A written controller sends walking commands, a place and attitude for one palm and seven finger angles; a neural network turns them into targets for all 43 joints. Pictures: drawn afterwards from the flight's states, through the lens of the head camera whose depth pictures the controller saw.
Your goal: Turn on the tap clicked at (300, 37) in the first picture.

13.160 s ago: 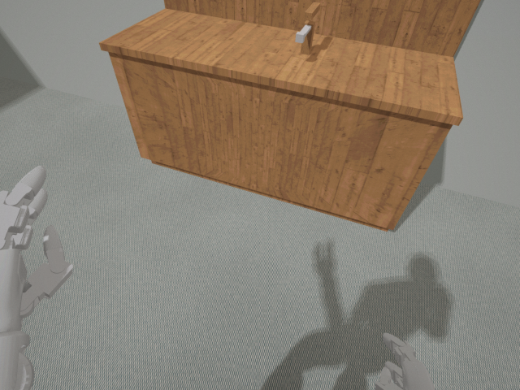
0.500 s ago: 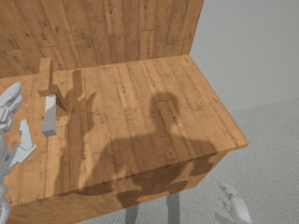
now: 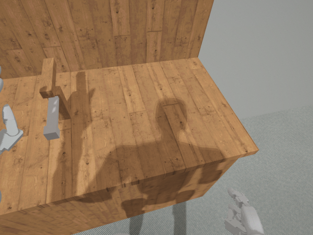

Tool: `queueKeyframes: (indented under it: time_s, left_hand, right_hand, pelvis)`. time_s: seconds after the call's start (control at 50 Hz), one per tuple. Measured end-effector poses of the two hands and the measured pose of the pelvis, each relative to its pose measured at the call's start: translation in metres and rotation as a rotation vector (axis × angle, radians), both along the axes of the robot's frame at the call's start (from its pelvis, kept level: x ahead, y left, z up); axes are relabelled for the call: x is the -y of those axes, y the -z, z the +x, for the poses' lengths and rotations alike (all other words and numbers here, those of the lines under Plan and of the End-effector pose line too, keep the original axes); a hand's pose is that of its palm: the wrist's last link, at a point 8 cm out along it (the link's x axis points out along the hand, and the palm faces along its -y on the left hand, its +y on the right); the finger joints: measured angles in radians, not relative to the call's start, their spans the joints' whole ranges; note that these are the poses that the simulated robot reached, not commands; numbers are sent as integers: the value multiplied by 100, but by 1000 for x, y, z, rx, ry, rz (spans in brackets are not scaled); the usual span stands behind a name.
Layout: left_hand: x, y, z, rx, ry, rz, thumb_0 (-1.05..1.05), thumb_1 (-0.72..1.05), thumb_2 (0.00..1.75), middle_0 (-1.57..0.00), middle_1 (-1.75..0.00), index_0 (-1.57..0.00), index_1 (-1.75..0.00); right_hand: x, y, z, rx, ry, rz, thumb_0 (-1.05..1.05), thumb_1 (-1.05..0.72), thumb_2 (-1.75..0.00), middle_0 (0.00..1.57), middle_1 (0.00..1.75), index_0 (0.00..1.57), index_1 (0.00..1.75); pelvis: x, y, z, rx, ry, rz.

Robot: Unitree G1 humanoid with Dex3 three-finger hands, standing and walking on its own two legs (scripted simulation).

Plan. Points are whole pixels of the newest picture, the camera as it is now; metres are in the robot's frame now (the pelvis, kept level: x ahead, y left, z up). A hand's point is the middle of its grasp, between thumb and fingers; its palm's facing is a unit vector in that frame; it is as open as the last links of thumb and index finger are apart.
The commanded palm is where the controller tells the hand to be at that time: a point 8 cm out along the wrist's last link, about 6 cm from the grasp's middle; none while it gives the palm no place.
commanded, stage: come to a stop and stand still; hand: left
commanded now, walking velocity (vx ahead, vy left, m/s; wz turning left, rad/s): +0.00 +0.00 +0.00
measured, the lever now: (51, 132) +0.32 +0.30 +0.05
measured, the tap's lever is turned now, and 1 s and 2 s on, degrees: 0 0 0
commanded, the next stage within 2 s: look again from close up in 0.64 s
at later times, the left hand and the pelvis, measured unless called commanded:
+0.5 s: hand (31, 154) +0.21 +0.25 +0.16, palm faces +0.40 -0.85 -0.35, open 7.4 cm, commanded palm +0.15 +0.29 +0.18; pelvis -0.01 +0.00 +0.00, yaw +2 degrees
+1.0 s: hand (37, 150) +0.22 +0.25 +0.16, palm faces +0.38 -0.84 -0.38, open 7.4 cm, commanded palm +0.16 +0.28 +0.18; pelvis +0.01 +0.00 +0.00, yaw +2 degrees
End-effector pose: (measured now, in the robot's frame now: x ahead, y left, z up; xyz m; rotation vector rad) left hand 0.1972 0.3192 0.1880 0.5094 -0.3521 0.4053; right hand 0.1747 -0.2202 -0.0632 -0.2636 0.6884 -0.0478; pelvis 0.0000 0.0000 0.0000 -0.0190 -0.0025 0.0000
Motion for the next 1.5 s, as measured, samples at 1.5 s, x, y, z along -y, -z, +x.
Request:
queueKeyframes:
  time_s: [1.5]
  left_hand:
    - [51,33,-57,-160,-30,-106,2,89,89,-21,-30,-21,-31]
  right_hand:
    - [20,5,36,95,-123,-1,1,-91,-90,20,30,20,30]
  pelvis:
    - [38,15,-4,12,-73,6]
